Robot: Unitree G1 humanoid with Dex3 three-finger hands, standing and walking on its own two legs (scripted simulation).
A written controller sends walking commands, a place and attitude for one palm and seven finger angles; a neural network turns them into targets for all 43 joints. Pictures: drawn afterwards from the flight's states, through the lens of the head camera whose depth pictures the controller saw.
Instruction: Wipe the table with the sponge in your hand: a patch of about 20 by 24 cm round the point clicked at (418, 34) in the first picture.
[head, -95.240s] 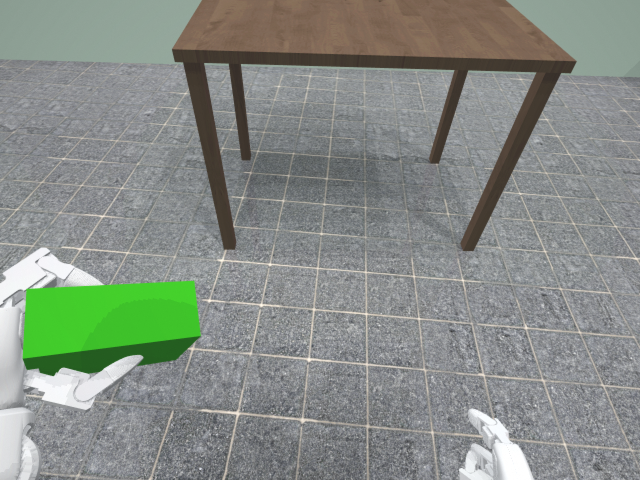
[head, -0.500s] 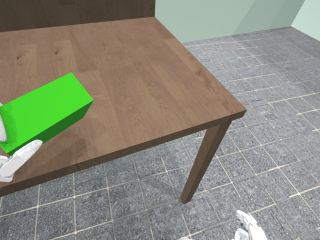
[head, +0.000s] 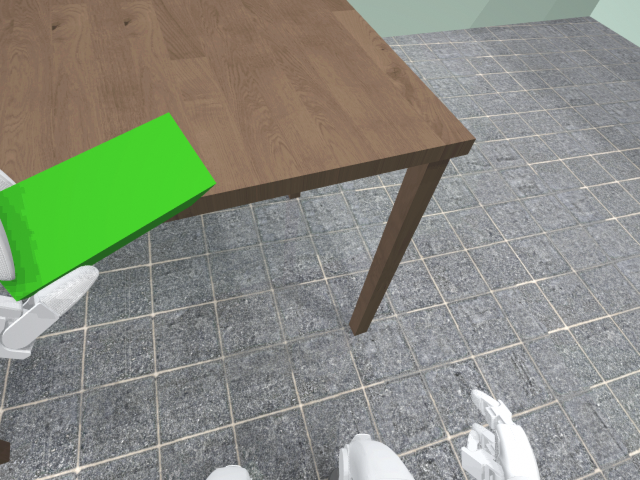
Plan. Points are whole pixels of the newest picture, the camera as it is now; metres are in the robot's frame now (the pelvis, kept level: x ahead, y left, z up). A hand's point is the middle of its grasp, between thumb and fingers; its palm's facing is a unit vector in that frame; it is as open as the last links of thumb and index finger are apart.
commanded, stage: stop stepping back and stand still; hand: left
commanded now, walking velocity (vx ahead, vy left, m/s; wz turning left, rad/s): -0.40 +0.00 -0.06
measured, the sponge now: (132, 194) +0.28 +0.18 +0.25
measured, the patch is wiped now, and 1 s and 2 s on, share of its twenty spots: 0.90 0.90 0.90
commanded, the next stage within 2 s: stand and wait in 0.88 s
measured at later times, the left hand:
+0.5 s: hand out of the picture +0.09 +0.17 +0.31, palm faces +0.43 -0.85 -0.31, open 6.8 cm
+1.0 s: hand out of the picture +0.04 +0.17 +0.31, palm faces +0.52 -0.79 -0.32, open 6.8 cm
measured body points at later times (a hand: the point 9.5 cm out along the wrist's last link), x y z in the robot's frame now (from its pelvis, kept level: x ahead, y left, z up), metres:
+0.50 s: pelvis -0.15 -0.04 +0.01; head -0.18 -0.01 +0.45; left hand +0.06 +0.22 +0.32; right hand -0.03 -0.29 -0.07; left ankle -0.11 +0.09 -0.72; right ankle -0.14 -0.15 -0.64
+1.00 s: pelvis -0.18 -0.06 +0.01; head -0.20 -0.07 +0.46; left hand +0.01 +0.21 +0.32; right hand -0.02 -0.32 -0.07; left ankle -0.14 +0.08 -0.72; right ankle -0.17 -0.17 -0.72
